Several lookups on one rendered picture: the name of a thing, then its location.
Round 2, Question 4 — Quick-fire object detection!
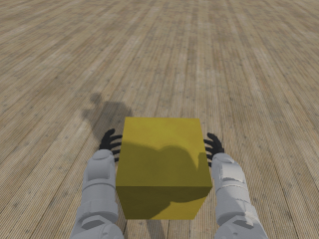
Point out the left robot hand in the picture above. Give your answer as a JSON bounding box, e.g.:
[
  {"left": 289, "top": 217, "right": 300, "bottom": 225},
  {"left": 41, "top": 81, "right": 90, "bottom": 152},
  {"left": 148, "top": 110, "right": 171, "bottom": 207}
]
[{"left": 99, "top": 128, "right": 123, "bottom": 162}]

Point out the right robot hand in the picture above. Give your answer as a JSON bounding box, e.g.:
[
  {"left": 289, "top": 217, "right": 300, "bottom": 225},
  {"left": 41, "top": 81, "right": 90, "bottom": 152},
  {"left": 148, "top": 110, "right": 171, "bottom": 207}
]
[{"left": 203, "top": 132, "right": 225, "bottom": 167}]

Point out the carton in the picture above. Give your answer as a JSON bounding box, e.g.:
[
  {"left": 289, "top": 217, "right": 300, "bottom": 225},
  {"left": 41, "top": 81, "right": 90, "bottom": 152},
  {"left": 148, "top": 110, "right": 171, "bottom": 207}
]
[{"left": 115, "top": 117, "right": 213, "bottom": 220}]

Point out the robot right upper arm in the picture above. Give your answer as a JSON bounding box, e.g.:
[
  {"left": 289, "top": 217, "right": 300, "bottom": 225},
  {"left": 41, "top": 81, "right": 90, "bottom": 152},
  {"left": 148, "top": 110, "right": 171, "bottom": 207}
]
[{"left": 213, "top": 223, "right": 268, "bottom": 239}]

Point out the robot left upper arm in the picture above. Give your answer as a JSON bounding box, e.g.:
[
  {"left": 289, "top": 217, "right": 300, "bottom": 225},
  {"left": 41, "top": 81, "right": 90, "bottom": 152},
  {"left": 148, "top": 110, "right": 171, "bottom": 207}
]
[{"left": 71, "top": 223, "right": 125, "bottom": 239}]

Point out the robot right forearm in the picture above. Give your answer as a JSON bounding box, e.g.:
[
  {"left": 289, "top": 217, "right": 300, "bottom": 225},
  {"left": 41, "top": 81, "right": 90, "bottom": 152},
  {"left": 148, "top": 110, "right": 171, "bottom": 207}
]
[{"left": 211, "top": 152, "right": 269, "bottom": 239}]

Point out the robot left forearm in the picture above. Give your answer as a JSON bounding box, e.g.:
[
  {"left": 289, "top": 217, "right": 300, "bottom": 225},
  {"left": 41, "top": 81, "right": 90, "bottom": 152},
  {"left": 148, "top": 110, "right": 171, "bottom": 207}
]
[{"left": 69, "top": 149, "right": 119, "bottom": 239}]

